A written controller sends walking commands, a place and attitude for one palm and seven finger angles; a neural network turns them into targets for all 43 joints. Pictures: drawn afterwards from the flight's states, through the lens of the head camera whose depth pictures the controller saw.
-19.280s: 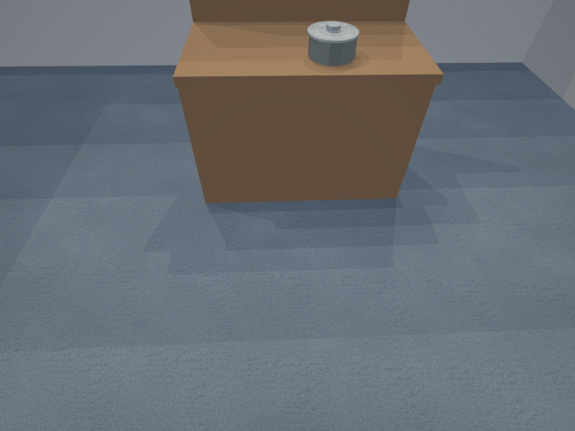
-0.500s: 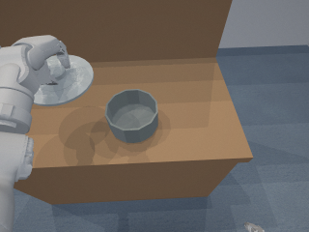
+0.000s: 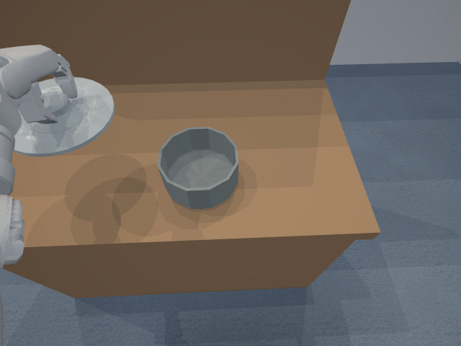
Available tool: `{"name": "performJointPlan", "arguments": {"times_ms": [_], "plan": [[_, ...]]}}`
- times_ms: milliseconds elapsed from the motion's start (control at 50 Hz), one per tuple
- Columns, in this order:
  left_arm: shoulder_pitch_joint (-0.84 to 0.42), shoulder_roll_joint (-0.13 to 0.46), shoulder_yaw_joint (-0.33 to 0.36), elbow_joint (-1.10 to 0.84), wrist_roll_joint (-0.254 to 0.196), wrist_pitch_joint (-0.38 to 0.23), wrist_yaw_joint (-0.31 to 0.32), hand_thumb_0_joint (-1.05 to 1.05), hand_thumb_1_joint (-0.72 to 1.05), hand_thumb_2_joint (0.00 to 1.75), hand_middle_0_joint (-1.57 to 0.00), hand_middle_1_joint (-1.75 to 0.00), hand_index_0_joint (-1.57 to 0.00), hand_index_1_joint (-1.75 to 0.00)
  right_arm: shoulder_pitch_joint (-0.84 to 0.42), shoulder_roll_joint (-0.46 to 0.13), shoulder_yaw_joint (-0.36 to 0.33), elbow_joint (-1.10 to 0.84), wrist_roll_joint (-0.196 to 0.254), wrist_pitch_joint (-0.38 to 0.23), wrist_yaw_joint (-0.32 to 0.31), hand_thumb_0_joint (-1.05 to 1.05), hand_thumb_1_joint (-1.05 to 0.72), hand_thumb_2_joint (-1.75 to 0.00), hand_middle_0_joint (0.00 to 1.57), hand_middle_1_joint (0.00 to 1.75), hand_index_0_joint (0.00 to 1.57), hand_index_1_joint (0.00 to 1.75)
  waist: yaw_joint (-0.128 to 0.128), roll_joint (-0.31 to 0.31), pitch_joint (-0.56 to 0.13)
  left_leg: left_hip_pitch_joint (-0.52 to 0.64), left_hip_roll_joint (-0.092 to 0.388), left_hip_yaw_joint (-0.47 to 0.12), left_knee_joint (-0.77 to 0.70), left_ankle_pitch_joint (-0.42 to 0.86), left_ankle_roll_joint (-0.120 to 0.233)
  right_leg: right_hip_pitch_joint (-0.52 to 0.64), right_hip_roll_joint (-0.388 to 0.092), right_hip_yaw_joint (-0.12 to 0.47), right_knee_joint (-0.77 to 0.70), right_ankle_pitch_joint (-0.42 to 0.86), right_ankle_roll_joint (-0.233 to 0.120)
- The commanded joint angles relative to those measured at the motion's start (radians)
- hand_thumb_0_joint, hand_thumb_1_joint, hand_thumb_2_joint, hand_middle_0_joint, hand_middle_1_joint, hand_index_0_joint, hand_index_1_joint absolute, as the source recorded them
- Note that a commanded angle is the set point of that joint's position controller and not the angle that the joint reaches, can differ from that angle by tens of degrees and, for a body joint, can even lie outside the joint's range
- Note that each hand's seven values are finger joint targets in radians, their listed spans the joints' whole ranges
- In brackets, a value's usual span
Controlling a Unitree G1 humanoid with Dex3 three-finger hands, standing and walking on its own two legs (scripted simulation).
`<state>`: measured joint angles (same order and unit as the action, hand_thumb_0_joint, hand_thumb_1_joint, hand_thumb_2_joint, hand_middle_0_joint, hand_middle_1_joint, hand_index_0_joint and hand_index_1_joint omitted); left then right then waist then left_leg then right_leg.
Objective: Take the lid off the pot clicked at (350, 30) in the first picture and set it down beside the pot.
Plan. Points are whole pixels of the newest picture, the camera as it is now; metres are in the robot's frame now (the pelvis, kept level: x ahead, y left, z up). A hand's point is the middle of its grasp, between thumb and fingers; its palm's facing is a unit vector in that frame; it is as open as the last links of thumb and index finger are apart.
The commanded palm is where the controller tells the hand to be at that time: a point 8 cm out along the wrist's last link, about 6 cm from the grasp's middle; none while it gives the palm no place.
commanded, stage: lower the lid onto the table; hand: left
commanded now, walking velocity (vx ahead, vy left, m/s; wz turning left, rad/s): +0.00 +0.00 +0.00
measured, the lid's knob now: (52, 104) +0.49 +0.30 +0.14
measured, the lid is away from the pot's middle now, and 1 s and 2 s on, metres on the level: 0.23 0.23 0.24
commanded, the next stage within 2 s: none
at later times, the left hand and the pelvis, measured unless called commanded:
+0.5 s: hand (50, 110) +0.47 +0.29 +0.14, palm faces -0.37 -0.06 -0.93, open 8.3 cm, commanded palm +0.48 +0.29 +0.21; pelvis +0.00 +0.01 +0.00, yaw +0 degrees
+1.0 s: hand (58, 126) +0.47 +0.29 +0.11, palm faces -0.40 -0.06 -0.92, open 8.3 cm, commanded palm +0.48 +0.29 +0.17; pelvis +0.00 +0.00 +0.00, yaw -1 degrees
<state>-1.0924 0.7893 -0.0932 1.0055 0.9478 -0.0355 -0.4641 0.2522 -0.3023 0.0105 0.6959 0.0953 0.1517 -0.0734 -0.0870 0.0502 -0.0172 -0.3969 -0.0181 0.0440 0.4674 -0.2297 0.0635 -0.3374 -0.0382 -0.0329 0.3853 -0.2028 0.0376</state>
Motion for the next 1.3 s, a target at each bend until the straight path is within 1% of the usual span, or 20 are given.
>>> {"name": "performJointPlan", "arguments": {"times_ms": [0,80,180,240,340,360,400,480,660,740,760,800,860,900,940,1020,1140,1160,1240,1280], "plan": [[-0.605,0.285,0.083,-0.319,-0.013,-0.020,0.049,0.00,0.57,1.00,-0.83,-1.07,-0.80,-1.04,0.029,-0.168,-0.067,-0.086,-0.013,-0.033,-0.011,0.00,-0.90,-0.90,0.20,0.30,0.20,0.30,-0.013,0.108,-0.506,0.414,0.026,-0.072,0.012,0.492,0.019,0.028,0.051,-0.028,-0.006,0.292,-0.075],[-0.509,0.302,0.113,-0.182,-0.014,-0.016,0.051,0.00,0.57,1.00,-0.83,-1.07,-0.80,-1.04,0.045,-0.168,-0.057,-0.075,-0.012,-0.026,-0.012,0.00,-0.90,-0.90,0.20,0.30,0.20,0.30,-0.009,0.036,-0.446,0.341,0.020,-0.064,-0.001,0.425,0.023,0.047,0.056,-0.032,-0.010,0.283,-0.072],[-0.521,0.252,0.070,-0.186,0.002,-0.008,0.058,0.00,0.57,1.00,-0.83,-1.07,-0.80,-1.04,0.044,-0.167,-0.061,-0.073,-0.010,-0.022,-0.005,0.00,-0.90,-0.90,0.20,0.30,0.20,0.30,-0.017,0.061,-0.432,0.357,0.027,-0.071,0.005,0.436,0.014,-0.006,0.060,-0.036,-0.004,0.248,-0.074],[-0.541,0.306,0.125,-0.272,0.006,-0.028,0.069,0.00,0.57,1.00,-0.83,-1.07,-0.80,-1.04,0.045,-0.162,-0.067,-0.091,-0.022,-0.022,-0.005,0.00,-0.90,-0.90,0.20,0.30,0.20,0.30,-0.006,0.094,-0.538,0.417,0.026,-0.078,0.022,0.542,0.016,0.035,0.058,-0.030,0.006,0.303,-0.074],[-0.479,0.333,0.157,-0.229,0.006,-0.033,0.085,0.00,0.57,1.00,-0.83,-1.07,-0.80,-1.04,0.040,-0.165,-0.064,-0.093,-0.021,-0.013,-0.002,0.00,-0.90,-0.90,0.20,0.30,0.20,0.30,0.002,0.062,-0.493,0.369,0.028,-0.076,0.016,0.526,0.014,0.038,0.055,-0.031,0.007,0.302,-0.074],[-0.449,0.283,0.120,-0.177,0.005,-0.028,0.084,0.00,0.57,1.00,-0.83,-1.07,-0.80,-1.04,0.036,-0.161,-0.062,-0.091,-0.019,-0.015,-0.004,0.00,-0.90,-0.90,0.20,0.30,0.20,0.30,-0.005,0.045,-0.446,0.346,0.028,-0.065,0.019,0.499,0.018,0.018,0.056,-0.032,0.005,0.295,-0.073],[-0.464,0.325,0.142,-0.192,0.002,-0.032,0.088,0.00,0.57,1.00,-0.83,-1.07,-0.80,-1.04,0.041,-0.173,-0.063,-0.088,-0.018,-0.014,-0.005,0.00,-0.90,-0.90,0.20,0.30,0.20,0.30,-0.001,0.038,-0.454,0.328,0.025,-0.058,0.017,0.468,0.018,0.035,0.052,-0.025,0.005,0.300,-0.075],[-0.506,0.298,0.122,-0.255,0.006,-0.041,0.093,0.00,0.57,1.00,-0.83,-1.07,-0.80,-1.04,0.043,-0.160,-0.066,-0.090,-0.020,-0.016,-0.013,0.00,-0.90,-0.90,0.20,0.30,0.20,0.30,-0.011,0.091,-0.511,0.386,0.027,-0.065,0.025,0.498,0.020,0.021,0.056,-0.028,0.008,0.299,-0.073],[-0.472,0.268,0.106,-0.214,-0.004,-0.058,0.105,0.00,0.57,1.00,-0.83,-1.07,-0.80,-1.04,0.059,-0.164,-0.066,-0.068,-0.019,-0.012,-0.019,0.00,-0.90,-0.90,0.20,0.30,0.20,0.30,-0.018,0.074,-0.474,0.362,0.030,-0.059,0.028,0.452,0.018,-0.013,0.059,-0.029,0.011,0.266,-0.073],[-0.470,0.324,0.155,-0.243,-0.001,-0.070,0.119,0.00,0.57,1.00,-0.83,-1.07,-0.80,-1.04,0.068,-0.167,-0.067,-0.069,-0.021,-0.014,-0.023,0.00,-0.90,-0.90,0.20,0.30,0.20,0.30,-0.008,0.081,-0.507,0.372,0.030,-0.065,0.034,0.495,0.019,0.008,0.059,-0.028,0.018,0.294,-0.074],[-0.456,0.289,0.130,-0.223,0.000,-0.069,0.119,0.00,0.57,1.00,-0.83,-1.07,-0.80,-1.04,0.061,-0.162,-0.067,-0.070,-0.022,-0.016,-0.022,0.00,-0.90,-0.90,0.20,0.30,0.20,0.30,-0.013,0.102,-0.491,0.369,0.029,-0.058,0.038,0.490,0.019,-0.004,0.059,-0.027,0.018,0.292,-0.075],[-0.416,0.351,0.185,-0.224,0.000,-0.079,0.128,0.00,0.57,1.00,-0.83,-1.07,-0.80,-1.04,0.065,-0.170,-0.067,-0.073,-0.023,-0.016,-0.025,0.00,-0.90,-0.90,0.20,0.30,0.20,0.30,0.000,0.066,-0.505,0.351,0.027,-0.056,0.041,0.508,0.021,0.027,0.055,-0.023,0.021,0.324,-0.076],[-0.385,0.290,0.143,-0.192,0.002,-0.072,0.132,0.00,0.57,1.00,-0.83,-1.07,-0.80,-1.04,0.057,-0.163,-0.068,-0.071,-0.021,-0.009,-0.020,0.00,-0.90,-0.90,0.20,0.30,0.20,0.30,-0.006,0.077,-0.456,0.335,0.030,-0.054,0.036,0.476,0.018,-0.005,0.057,-0.031,0.020,0.286,-0.074],[-0.343,0.342,0.184,-0.171,0.000,-0.079,0.134,0.00,0.57,1.00,-0.83,-1.07,-0.80,-1.04,0.060,-0.172,-0.067,-0.074,-0.020,-0.007,-0.021,0.00,-0.90,-0.90,0.20,0.30,0.20,0.30,0.002,0.038,-0.461,0.305,0.024,-0.046,0.040,0.451,0.022,0.022,0.056,-0.023,0.021,0.302,-0.075],[-0.375,0.309,0.147,-0.174,0.001,-0.076,0.131,0.00,0.57,1.00,-0.83,-1.07,-0.80,-1.04,0.059,-0.169,-0.066,-0.072,-0.019,-0.004,-0.025,0.00,-0.90,-0.90,0.20,0.30,0.20,0.30,-0.007,0.047,-0.452,0.293,0.024,-0.040,0.032,0.406,0.024,0.014,0.056,-0.025,0.021,0.285,-0.072],[-0.388,0.342,0.175,-0.213,0.002,-0.094,0.140,0.00,0.57,1.00,-0.83,-1.07,-0.80,-1.04,0.071,-0.170,-0.071,-0.067,-0.022,-0.004,-0.030,0.00,-0.90,-0.90,0.20,0.30,0.20,0.30,-0.011,0.085,-0.489,0.342,0.029,-0.048,0.047,0.469,0.024,-0.001,0.058,-0.022,0.025,0.293,-0.072],[-0.358,0.324,0.159,-0.173,0.001,-0.104,0.146,0.00,0.57,1.00,-0.83,-1.07,-0.80,-1.04,0.076,-0.173,-0.067,-0.058,-0.016,-0.001,-0.036,0.00,-0.90,-0.90,0.20,0.30,0.20,0.30,-0.014,0.056,-0.452,0.292,0.025,-0.040,0.041,0.391,0.023,-0.017,0.060,-0.024,0.028,0.261,-0.074],[-0.371,0.282,0.121,-0.160,0.001,-0.100,0.145,0.00,0.57,1.00,-0.83,-1.07,-0.80,-1.04,0.076,-0.171,-0.068,-0.051,-0.015,-0.004,-0.037,0.00,-0.90,-0.90,0.20,0.30,0.20,0.30,-0.024,0.064,-0.435,0.293,0.029,-0.036,0.041,0.357,0.023,-0.045,0.060,-0.027,0.025,0.233,-0.073],[-0.398,0.321,0.156,-0.208,0.000,-0.115,0.154,0.00,0.57,1.00,-0.83,-1.07,-0.80,-1.04,0.092,-0.173,-0.070,-0.048,-0.018,-0.009,-0.044,0.00,-0.90,-0.90,0.20,0.30,0.20,0.30,-0.020,0.083,-0.492,0.332,0.029,-0.044,0.051,0.413,0.023,-0.037,0.062,-0.025,0.034,0.254,-0.075],[-0.367,0.292,0.139,-0.159,-0.003,-0.113,0.156,0.00,0.57,1.00,-0.83,-1.07,-0.80,-1.04,0.098,-0.173,-0.069,-0.042,-0.017,-0.012,-0.046,0.00,-0.90,-0.90,0.20,0.30,0.20,0.30,-0.023,0.067,-0.459,0.306,0.029,-0.041,0.052,0.383,0.022,-0.057,0.063,-0.027,0.034,0.233,-0.074]]}}
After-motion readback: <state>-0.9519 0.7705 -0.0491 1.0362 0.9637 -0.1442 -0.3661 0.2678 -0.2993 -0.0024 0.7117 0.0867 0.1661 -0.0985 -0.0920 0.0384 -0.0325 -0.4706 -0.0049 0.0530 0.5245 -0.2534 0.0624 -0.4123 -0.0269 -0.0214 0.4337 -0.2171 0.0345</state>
